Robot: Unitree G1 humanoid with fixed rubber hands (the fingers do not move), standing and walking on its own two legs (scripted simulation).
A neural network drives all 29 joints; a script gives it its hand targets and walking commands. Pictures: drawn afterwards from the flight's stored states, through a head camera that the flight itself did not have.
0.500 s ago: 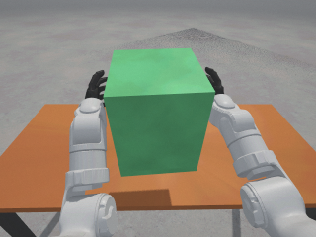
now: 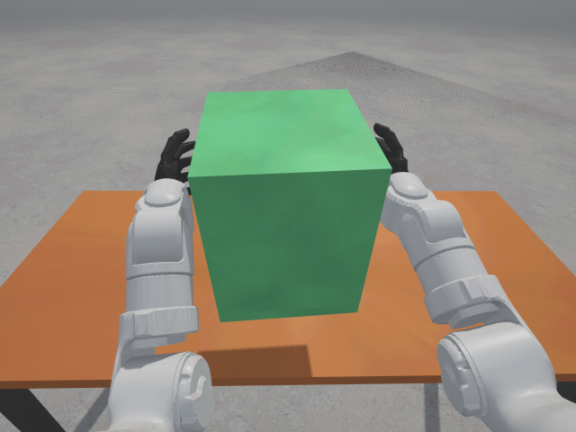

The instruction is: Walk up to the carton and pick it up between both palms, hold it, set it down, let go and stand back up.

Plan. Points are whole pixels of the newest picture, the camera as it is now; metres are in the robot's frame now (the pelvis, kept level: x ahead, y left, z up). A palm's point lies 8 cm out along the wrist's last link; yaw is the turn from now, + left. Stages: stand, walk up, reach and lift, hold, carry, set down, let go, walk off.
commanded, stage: hold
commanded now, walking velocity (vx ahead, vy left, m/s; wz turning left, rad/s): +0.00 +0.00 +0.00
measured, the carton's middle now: (284, 205) +0.38 +0.01 +0.20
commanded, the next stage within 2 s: none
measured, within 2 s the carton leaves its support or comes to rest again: neither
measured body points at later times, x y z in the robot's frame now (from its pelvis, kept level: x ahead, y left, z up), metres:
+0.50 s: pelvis +0.00 +0.00 +0.00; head -0.07 +0.03 +0.44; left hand +0.38 +0.16 +0.24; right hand +0.38 -0.14 +0.24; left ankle +0.04 +0.13 -0.75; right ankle -0.02 -0.11 -0.75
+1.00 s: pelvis +0.00 +0.00 +0.00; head -0.07 +0.03 +0.44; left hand +0.38 +0.16 +0.24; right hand +0.38 -0.13 +0.24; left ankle +0.04 +0.13 -0.75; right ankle -0.02 -0.11 -0.75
